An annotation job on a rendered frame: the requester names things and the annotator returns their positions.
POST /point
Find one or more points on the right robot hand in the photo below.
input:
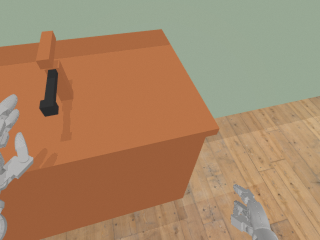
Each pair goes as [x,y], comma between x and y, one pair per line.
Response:
[250,218]

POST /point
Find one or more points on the counter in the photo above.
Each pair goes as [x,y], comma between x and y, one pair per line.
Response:
[127,136]

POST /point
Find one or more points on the tap lever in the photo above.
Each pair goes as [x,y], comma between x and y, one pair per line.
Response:
[48,106]

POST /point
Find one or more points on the robot right forearm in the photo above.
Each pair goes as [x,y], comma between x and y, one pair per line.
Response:
[264,234]

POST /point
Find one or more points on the left robot hand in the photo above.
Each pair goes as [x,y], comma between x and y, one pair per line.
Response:
[17,165]

